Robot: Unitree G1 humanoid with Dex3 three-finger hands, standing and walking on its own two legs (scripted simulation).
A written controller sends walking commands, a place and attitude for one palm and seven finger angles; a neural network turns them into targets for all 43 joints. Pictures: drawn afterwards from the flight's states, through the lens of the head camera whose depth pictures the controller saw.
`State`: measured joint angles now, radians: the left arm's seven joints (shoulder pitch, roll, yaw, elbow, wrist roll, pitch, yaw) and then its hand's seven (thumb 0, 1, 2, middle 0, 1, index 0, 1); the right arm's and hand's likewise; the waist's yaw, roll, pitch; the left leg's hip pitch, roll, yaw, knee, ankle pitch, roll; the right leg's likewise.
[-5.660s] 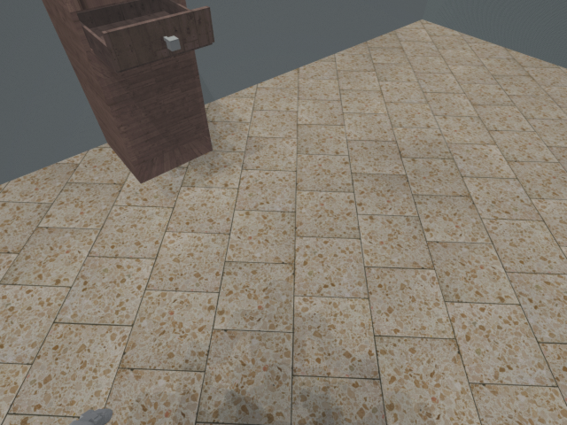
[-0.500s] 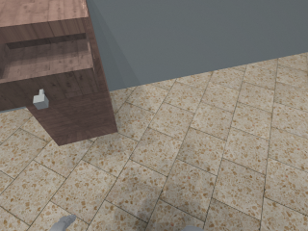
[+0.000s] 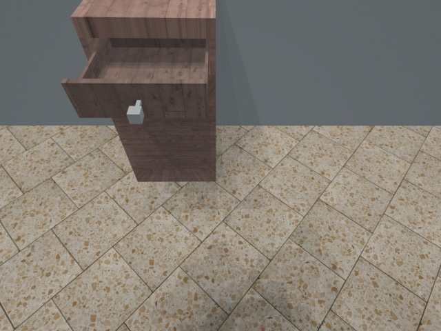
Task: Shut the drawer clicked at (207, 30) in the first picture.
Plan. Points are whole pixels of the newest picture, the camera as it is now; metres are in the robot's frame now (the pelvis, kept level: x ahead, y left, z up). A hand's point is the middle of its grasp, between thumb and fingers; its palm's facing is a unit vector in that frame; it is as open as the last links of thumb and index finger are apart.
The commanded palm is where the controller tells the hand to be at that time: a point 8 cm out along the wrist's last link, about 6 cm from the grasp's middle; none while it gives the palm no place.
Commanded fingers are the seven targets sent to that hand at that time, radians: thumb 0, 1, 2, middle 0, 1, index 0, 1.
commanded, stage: take the last steps up to it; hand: left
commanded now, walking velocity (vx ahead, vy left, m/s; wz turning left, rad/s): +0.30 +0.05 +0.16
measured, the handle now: (136, 110) +0.64 +0.29 -0.02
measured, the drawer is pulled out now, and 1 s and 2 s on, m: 0.24 0.24 0.24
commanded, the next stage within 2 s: come to a stop and stand still in 1.02 s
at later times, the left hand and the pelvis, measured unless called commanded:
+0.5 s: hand (130, 324) +0.15 +0.20 -0.16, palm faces +0.02 -0.98 -0.18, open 7.4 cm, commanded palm none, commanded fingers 0.00 0.90 0.90 -0.20 -0.30 -0.20 -0.30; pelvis +0.08 +0.02 +0.00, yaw +2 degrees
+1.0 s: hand (135, 320) +0.16 +0.20 -0.17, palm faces +0.19 -0.97 -0.16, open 7.3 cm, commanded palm none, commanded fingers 0.00 0.90 0.90 -0.20 -0.30 -0.20 -0.30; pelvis +0.22 +0.04 +0.00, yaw +5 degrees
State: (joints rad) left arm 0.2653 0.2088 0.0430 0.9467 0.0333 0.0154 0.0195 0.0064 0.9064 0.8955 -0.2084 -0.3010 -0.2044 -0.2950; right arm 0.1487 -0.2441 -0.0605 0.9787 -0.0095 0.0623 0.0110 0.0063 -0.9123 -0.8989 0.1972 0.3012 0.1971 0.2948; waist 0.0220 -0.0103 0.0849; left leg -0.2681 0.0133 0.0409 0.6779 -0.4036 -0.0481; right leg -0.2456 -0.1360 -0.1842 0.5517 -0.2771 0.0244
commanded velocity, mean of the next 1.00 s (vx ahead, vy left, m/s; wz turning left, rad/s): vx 0.27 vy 0.02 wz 0.05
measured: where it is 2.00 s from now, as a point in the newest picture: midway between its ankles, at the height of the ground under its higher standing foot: (211, 320)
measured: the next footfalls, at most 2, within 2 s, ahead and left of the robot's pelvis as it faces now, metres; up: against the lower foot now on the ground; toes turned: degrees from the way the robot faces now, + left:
left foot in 0.04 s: +0.02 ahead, +0.12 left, +0.00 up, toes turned +4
right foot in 0.56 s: +0.21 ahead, -0.10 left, +0.00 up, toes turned -4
